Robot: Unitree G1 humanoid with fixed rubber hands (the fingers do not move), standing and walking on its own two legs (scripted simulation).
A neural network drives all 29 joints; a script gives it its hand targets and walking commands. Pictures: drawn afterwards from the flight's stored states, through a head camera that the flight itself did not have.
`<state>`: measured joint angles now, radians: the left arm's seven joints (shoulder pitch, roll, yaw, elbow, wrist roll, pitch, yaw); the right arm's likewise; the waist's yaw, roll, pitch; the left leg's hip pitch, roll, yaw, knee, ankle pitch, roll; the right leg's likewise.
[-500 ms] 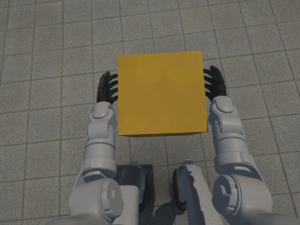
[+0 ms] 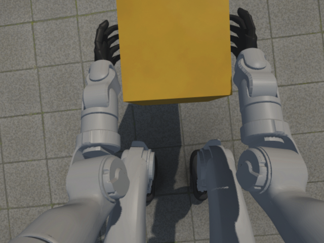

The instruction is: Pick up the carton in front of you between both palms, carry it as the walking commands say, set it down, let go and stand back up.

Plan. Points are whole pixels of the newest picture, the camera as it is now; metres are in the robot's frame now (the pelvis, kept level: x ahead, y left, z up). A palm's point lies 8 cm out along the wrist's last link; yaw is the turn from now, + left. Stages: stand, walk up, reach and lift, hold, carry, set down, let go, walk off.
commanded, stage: set down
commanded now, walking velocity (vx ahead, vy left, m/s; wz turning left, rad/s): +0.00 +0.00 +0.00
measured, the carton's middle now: (173, 62) +0.51 +0.00 -0.17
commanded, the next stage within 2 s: none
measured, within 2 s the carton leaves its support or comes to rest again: rests again in 0.90 s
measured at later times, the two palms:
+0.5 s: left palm (122, 65) +0.53 +0.15 -0.26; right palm (223, 54) +0.55 -0.15 -0.26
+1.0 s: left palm (123, 67) +0.53 +0.16 -0.29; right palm (219, 59) +0.55 -0.15 -0.29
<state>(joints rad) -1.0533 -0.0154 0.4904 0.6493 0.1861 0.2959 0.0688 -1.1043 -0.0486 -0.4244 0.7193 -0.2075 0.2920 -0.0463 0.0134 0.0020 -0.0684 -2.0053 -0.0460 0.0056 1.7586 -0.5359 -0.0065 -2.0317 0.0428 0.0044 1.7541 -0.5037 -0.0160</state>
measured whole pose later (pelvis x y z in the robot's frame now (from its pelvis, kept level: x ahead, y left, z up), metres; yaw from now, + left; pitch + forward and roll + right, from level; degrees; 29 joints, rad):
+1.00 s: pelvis -0.01 +0.00 -0.13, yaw +1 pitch +36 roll +1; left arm -1.45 0.21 0.31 0.95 -0.03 0.23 0.13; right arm -1.51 -0.30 -0.20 1.03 0.02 0.22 -0.08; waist 0.02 0.01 0.39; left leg -2.23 -0.07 0.02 2.23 -0.62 -0.02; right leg -2.26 0.04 -0.01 2.23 -0.58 -0.02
